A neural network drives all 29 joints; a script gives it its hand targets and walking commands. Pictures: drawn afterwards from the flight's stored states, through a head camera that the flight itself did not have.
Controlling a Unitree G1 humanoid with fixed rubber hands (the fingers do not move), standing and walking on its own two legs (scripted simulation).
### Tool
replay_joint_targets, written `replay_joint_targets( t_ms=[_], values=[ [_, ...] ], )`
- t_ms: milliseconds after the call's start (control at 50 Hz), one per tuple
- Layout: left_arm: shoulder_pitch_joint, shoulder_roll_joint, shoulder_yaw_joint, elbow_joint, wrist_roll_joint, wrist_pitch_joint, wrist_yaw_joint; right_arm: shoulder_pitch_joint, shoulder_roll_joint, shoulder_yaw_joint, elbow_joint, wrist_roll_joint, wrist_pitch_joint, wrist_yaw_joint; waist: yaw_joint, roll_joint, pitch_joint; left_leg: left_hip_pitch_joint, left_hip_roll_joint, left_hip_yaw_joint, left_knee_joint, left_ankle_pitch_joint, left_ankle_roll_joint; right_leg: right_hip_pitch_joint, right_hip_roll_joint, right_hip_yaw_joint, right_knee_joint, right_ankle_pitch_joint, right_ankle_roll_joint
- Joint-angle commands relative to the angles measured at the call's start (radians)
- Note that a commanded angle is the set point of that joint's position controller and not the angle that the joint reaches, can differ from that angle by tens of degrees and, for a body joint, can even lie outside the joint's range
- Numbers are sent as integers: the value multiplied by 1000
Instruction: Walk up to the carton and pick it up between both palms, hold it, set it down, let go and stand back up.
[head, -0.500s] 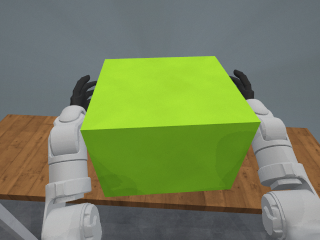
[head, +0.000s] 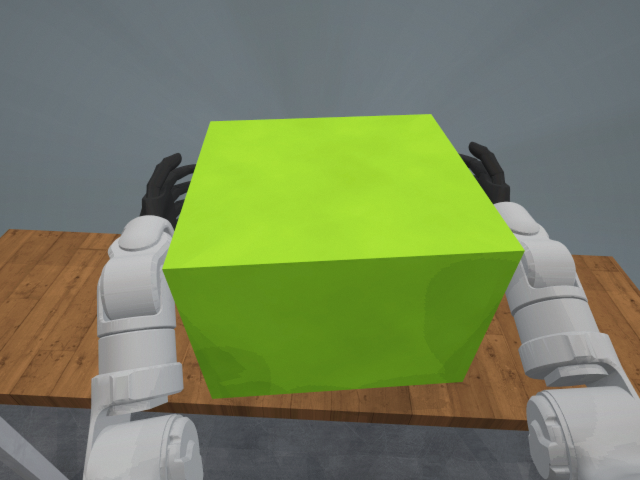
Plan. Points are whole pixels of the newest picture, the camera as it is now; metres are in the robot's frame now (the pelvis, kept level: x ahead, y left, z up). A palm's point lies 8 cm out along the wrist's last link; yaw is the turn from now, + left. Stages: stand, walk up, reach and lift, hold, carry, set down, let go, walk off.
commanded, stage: hold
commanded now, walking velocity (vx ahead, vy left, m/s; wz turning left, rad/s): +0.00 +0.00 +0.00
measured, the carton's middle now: (330, 245) +0.36 +0.01 +0.16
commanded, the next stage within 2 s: none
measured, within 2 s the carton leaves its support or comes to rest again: neither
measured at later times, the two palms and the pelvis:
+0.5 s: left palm (161, 220) +0.35 +0.20 +0.20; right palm (490, 207) +0.37 -0.19 +0.21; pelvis -0.01 +0.00 +0.00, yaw +0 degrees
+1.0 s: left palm (161, 221) +0.36 +0.20 +0.20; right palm (487, 206) +0.37 -0.18 +0.21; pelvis +0.00 +0.00 +0.00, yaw +0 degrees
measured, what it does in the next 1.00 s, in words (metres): stands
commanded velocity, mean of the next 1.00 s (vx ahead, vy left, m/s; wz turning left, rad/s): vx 0.00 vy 0.00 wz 0.00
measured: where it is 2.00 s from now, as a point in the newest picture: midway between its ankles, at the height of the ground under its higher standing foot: outside the picture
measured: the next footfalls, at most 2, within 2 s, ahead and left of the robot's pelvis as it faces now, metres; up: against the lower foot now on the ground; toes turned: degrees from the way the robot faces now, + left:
none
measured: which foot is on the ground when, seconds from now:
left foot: down 0.00-1.00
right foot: down 0.00-1.00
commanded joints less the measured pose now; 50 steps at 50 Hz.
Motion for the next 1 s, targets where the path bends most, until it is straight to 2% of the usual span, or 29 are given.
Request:
replay_joint_targets(
  t_ms=[0,100,200,260,420,580,660,700,780,880,980],
  values=[
    [-599,-533,-484,-215,-133,-54,-97,-702,545,366,-362,97,-40,136,-10,91,-383,-13,-52,-1,-16,394,-59,240,65,44,40,208,-2],
    [-584,-521,-477,-233,-129,-47,-99,-682,549,372,-364,98,-32,137,-5,78,-366,-23,-52,2,-22,385,-53,248,61,47,39,215,0],
    [-599,-515,-456,-182,-115,-45,-107,-706,554,355,-336,77,-30,137,1,74,-324,-64,-54,6,-47,292,-41,238,52,50,29,158,0],
    [-610,-520,-463,-191,-122,-50,-106,-717,566,364,-351,81,-33,136,2,72,-362,-61,-56,6,-40,302,-38,258,52,53,36,181,4],
    [-634,-518,-441,-124,-121,-63,-111,-742,587,350,-308,61,-36,133,4,54,-348,-100,-60,9,-63,216,-21,258,42,57,30,141,11],
    [-642,-527,-440,-114,-124,-70,-115,-744,585,345,-287,67,-38,128,-6,60,-351,-96,-61,5,-57,230,-27,264,43,57,32,147,9],
    [-649,-528,-452,-141,-130,-76,-107,-743,592,357,-302,78,-42,131,-2,61,-371,-76,-59,2,-46,275,-33,263,50,52,36,169,9],
    [-643,-524,-441,-124,-124,-74,-107,-739,588,356,-289,73,-38,131,3,53,-348,-83,-59,3,-52,256,-28,254,49,52,31,150,10],
    [-637,-542,-472,-166,-137,-75,-105,-737,590,365,-332,85,-46,130,-7,73,-389,-62,-59,0,-35,305,-39,265,52,53,41,195,8],
    [-629,-533,-453,-143,-118,-67,-106,-717,573,347,-288,73,-39,137,-5,78,-325,-68,-54,1,-52,270,-40,234,50,50,28,139,2],
    [-619,-548,-488,-194,-135,-65,-95,-716,562,361,-340,92,-44,140,-11,93,-383,-18,-51,-4,-21,369,-58,237,62,44,39,197,-2]
  ],
)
